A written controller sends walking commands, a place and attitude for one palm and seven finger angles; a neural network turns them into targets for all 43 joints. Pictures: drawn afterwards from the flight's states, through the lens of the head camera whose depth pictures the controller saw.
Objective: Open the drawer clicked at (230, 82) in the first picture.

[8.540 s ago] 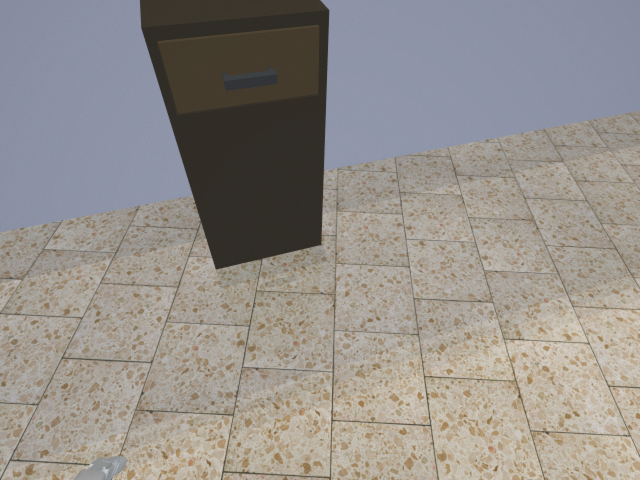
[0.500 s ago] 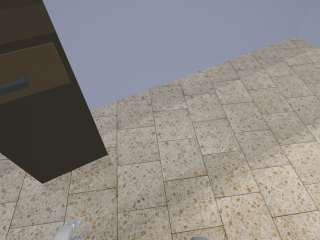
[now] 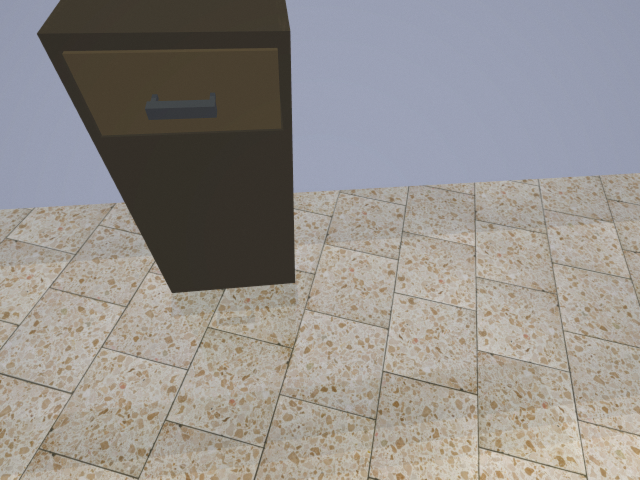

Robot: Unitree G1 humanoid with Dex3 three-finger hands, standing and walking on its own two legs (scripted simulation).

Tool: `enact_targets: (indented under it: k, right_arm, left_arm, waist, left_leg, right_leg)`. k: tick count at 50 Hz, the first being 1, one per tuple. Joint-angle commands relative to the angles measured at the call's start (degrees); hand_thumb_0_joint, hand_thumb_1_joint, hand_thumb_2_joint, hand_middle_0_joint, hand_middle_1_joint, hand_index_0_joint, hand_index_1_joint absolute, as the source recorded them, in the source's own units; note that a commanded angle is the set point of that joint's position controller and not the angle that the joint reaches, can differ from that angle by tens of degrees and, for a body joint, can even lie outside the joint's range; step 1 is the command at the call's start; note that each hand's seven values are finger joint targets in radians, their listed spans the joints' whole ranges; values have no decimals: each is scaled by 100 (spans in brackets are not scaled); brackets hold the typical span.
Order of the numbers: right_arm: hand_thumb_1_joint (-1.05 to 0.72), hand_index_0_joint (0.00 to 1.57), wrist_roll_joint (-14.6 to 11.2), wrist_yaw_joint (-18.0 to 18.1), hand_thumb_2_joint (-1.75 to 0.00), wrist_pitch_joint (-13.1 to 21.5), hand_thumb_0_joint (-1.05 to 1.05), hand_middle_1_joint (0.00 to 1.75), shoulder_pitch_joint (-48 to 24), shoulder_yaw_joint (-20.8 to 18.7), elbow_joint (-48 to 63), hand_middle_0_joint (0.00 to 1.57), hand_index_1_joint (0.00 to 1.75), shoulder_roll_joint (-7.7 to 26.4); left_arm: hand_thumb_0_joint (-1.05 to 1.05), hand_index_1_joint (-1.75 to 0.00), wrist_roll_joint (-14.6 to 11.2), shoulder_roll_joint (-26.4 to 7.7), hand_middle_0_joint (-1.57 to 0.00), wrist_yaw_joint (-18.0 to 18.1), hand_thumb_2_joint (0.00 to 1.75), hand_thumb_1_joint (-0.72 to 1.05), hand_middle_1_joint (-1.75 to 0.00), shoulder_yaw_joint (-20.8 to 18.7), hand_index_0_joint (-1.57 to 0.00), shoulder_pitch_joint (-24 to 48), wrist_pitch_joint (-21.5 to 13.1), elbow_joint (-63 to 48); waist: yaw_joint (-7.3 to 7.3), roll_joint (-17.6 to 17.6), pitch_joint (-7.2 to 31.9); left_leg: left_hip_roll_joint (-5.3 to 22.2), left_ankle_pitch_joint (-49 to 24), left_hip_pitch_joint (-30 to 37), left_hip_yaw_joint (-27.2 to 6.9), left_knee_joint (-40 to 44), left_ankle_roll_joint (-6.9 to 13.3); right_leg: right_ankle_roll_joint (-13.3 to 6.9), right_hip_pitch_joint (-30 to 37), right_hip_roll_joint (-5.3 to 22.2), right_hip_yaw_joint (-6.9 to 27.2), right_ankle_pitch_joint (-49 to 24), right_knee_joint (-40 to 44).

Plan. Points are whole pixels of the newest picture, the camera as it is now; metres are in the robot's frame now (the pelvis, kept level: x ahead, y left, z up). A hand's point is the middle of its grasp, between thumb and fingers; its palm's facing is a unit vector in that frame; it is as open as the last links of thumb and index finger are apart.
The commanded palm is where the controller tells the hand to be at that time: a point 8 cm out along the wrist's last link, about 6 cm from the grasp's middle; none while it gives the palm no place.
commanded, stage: turn to face it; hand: left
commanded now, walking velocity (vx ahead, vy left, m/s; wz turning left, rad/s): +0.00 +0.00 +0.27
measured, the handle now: (183, 103) +0.75 +0.34 +0.01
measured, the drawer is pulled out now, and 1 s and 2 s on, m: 0.00 0.00 0.00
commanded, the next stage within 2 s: take the last steps up to it in 0.22 s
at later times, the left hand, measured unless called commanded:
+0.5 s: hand out of the picture +0.04 +0.19 -0.15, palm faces +0.14 -0.96 -0.23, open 7.4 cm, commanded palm none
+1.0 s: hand out of the picture -0.02 +0.23 -0.17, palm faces +0.21 -0.97 -0.12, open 7.4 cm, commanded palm none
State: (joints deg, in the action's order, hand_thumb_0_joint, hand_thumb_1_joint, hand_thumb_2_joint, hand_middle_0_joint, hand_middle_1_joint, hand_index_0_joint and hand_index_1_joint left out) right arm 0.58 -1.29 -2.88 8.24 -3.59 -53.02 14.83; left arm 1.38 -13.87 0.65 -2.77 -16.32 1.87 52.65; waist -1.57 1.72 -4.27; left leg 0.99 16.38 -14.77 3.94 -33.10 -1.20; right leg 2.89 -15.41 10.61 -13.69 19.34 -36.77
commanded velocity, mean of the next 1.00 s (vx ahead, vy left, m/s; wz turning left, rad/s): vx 0.21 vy -0.01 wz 0.10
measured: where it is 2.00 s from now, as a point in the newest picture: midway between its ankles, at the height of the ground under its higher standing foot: (287, 455)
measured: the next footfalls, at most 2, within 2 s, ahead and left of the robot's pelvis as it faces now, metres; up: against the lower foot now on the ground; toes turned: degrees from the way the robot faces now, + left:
right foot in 0.46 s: +0.05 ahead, -0.12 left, +0.00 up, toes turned +2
left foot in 0.88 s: +0.11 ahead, +0.18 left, +0.00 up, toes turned +18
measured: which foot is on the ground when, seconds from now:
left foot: down 0.00-0.46, up 0.48-0.86, down 0.88-1.00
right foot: down 0.00-0.00, up 0.02-0.44, down 0.46-0.88, up 0.90-1.00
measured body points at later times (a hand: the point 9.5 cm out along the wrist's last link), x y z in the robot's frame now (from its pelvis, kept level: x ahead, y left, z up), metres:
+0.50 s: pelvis -0.01 +0.00 +0.01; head -0.02 -0.02 +0.46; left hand +0.03 +0.24 -0.13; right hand +0.05 -0.24 -0.15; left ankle -0.01 +0.11 -0.71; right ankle +0.01 -0.12 -0.73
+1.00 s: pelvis +0.08 +0.08 +0.01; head +0.08 +0.10 +0.46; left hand -0.03 +0.28 -0.16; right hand +0.14 -0.15 -0.13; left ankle +0.07 +0.17 -0.73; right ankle +0.04 -0.06 -0.65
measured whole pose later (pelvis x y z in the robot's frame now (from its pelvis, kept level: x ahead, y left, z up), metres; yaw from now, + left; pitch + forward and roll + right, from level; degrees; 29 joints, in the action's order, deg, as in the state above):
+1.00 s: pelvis +0.08 +0.08 +0.01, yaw +8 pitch -1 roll -1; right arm 1.5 1.2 3.5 16.0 -2.9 -60.1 8.1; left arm 1.8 -8.6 -0.6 -2.7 -24.3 1.0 66.6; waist -0.4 2.0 -0.3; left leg 2.9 15.8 -13.6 9.2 -30.0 2.2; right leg -0.8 -22.0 5.2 -4.4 23.0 -60.7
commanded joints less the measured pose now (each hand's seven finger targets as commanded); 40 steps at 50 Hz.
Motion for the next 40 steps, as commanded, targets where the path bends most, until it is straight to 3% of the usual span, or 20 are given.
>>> enact_targets:
  k: [1, 2, 4, 5, 8, 13, 16, 18, 20, 21, 22, 23, 24, 25, 27, 29, 30, 36, 39, 40]
  right_arm:
    - [-90, 20, 46, 124, -90, 199, 0, 30, 1059, -302, 116, 20, 30, 1399]
    - [-90, 20, 66, 194, -90, 205, 0, 30, 864, -270, 129, 20, 30, 1267]
    - [-90, 20, 65, 236, -90, 226, 0, 30, 235, -136, 248, 20, 30, 902]
    - [-90, 20, 58, 243, -90, 252, 0, 30, 155, -89, 271, 20, 30, 820]
    - [-90, 20, 30, 247, -90, 271, 0, 30, 234, -76, 200, 20, 30, 782]
    - [-90, 20, 51, 241, -90, 241, 0, 30, 476, -102, 98, 20, 30, 728]
    - [-90, 20, 78, 242, -90, 222, 0, 30, 425, -116, 54, 20, 30, 679]
    - [-90, 20, 90, 228, -90, 234, 0, 30, 475, -104, -50, 20, 30, 628]
    - [-90, 20, 77, 223, -90, 239, 0, 30, 457, -87, -119, 20, 30, 526]
    - [-90, 20, 55, 214, -90, 245, 0, 30, 453, -68, -137, 20, 30, 404]
    - [-90, 20, 25, 197, -90, 265, 0, 30, 532, -24, -145, 20, 30, 125]
    - [-90, 20, -7, 163, -90, 281, 0, 30, 466, 56, 17, 20, 30, -187]
    - [-90, 20, 79, 118, -90, 241, 0, 30, 189, -56, 133, 20, 30, 216]
    - [-90, 20, 102, 71, -90, 211, 0, 30, 62, -103, 102, 20, 30, 235]
    - [-90, 20, 122, -1, -90, 186, 0, 30, 497, -143, -171, 20, 30, 137]
    - [-90, 20, 125, -22, -90, 172, 0, 30, 886, -133, -358, 20, 30, -71]
    - [-90, 20, 119, -18, -90, 172, 0, 30, 916, -126, -388, 20, 30, -123]
    - [-90, 20, 87, -58, -90, 311, 0, 30, 346, -76, -213, 20, 30, -285]
    - [-90, 20, 61, -56, -90, 423, 0, 30, 365, -30, -224, 20, 30, -376]
    - [-90, 20, 60, -33, -90, 465, 0, 30, 516, -22, -280, 20, 30, -361]
  left_arm:
    - [0, -30, -30, -572, -20, 99, 90, 90, -30, -118, -20, 525, 5, -637]
    - [0, -30, -55, -502, -20, 102, 90, 90, -30, -150, -20, 687, 17, -553]
    - [0, -30, -61, -532, -20, 36, 90, 90, -30, -159, -20, 483, -4, -308]
    - [0, -30, -59, -509, -20, 20, 90, 90, -30, -148, -20, 338, -7, -202]
    - [0, -30, -72, -477, -20, 19, 90, 90, -30, -123, -20, 262, 8, -105]
    - [0, -30, -71, -392, -20, 50, 90, 90, -30, -99, -20, 510, 17, -188]
    - [0, -30, -83, -248, -20, 69, 90, 90, -30, -61, -20, 483, -18, -177]
    - [0, -30, -84, -185, -20, 56, 90, 90, -30, -40, -20, 314, -94, -69]
    - [0, -30, -45, -126, -20, 17, 90, 90, -30, -29, -20, -23, -161, 115]
    - [0, -30, -19, -180, -20, 12, 90, 90, -30, -41, -20, -293, -208, 226]
    - [0, -30, 45, -442, -20, 26, 90, 90, -30, -96, -20, -524, -276, 313]
    - [0, -30, 95, -914, -20, 62, 90, 90, -30, -198, -20, -800, -298, 335]
    - [0, -30, 6, -1017, -20, 84, 90, 90, -30, -225, -20, -923, -307, 285]
    - [0, -30, -10, -895, -20, 93, 90, 90, -30, -214, -20, -737, -347, 290]
    - [0, -30, -6, -462, -20, 81, 90, 90, -30, -99, -20, -247, -425, 271]
    - [0, -30, -5, -265, -20, 77, 90, 90, -30, -59, -20, -218, -485, 310]
    - [0, -30, -7, -223, -20, 76, 90, 90, -30, -54, -20, -302, -512, 382]
    - [0, -30, 46, -296, -20, 63, 90, 90, -30, -94, -20, -1039, -571, 829]
    - [0, -30, 61, -367, -20, 42, 90, 90, -30, -135, -20, -1081, -532, 963]
    - [0, -30, 43, -334, -20, 39, 90, 90, -30, -132, -20, -1061, -512, 988]
  waist:
    - [675, -1548, 1046]
    - [585, -1687, 778]
    - [282, -1183, 467]
    - [213, -1051, 465]
    - [209, -956, 544]
    - [317, -902, 492]
    - [277, -970, 543]
    - [230, -1032, 617]
    - [84, -964, 497]
    - [-55, -683, 401]
    - [-149, 154, 257]
    - [-290, 1495, 56]
    - [-408, 1203, -123]
    - [-283, 1135, -468]
    - [112, 582, -579]
    - [242, 583, -417]
    - [234, 678, -381]
    - [-83, 623, -348]
    - [-77, 753, -234]
    - [15, 729, -207]
  left_leg:
    - [2254, -3630, 1491, -2300, 1234, 1384]
    - [1982, -3387, 1214, -2226, 1260, 1353]
    - [1570, -3258, 873, -1632, 1275, 1168]
    - [1404, -3456, 870, -1441, 1257, 1088]
    - [1264, -3541, 959, -1307, 1310, 1056]
    - [1318, -2933, 936, -1699, 1429, 1160]
    - [1284, -2867, 830, -1800, 1352, 1160]
    - [1214, -2059, 633, -1911, 1377, 1107]
    - [1025, -281, 20, -1901, 1404, 942]
    - [789, 634, -547, -1796, 1164, 762]
    - [271, 1374, -1381, -1335, 298, 473]
    - [-406, 1666, -2299, -478, -1132, 170]
    - [-120, 1607, -2374, -692, -2040, 175]
    - [16, 1181, -2378, -789, -2559, 196]
    - [201, 325, -2117, -633, -2923, 140]
    - [248, -150, -1773, -411, -2909, 48]
    - [281, -282, -1724, -336, -2828, 6]
    - [436, -28, -1674, 8, -1304, -10]
    - [335, 213, -1042, 202, -504, 86]
    - [285, 61, -558, 285, -168, 97]
  right_leg:
    - [141, -1623, -308, 962, 1871, -2393]
    - [120, -1799, -320, 1165, 1556, -2679]
    - [144, -1656, -292, 1245, 836, -2782]
    - [165, -1530, -346, 1196, 655, -2715]
    - [200, -1273, -457, 1149, 496, -2313]
    - [198, -1115, -573, 1192, 577, -1667]
    - [140, -718, -698, 1129, 584, -953]
    - [82, -236, -811, 1049, 488, -372]
    - [27, 515, -890, 913, 36, 509]
    - [-5, 1169, -817, 975, -237, 1170]
    - [-208, 1751, -205, 1726, 527, 1805]
    - [-749, 1865, 1094, 3505, 1800, 2771]
    - [-1132, 1074, 1581, 4132, 2742, 3271]
    - [-1113, 475, 1433, 4142, 3001, 3455]
    - [-872, 126, 911, 2935, 2009, 3203]
    - [-707, 25, 567, 2061, 1140, 3078]
    - [-704, 43, 513, 1858, 915, 3079]
    - [-1006, 594, 656, 1783, 623, 2971]
    - [-1014, 548, 640, 1613, 475, 2625]
    - [-964, 321, 578, 1543, 435, 2405]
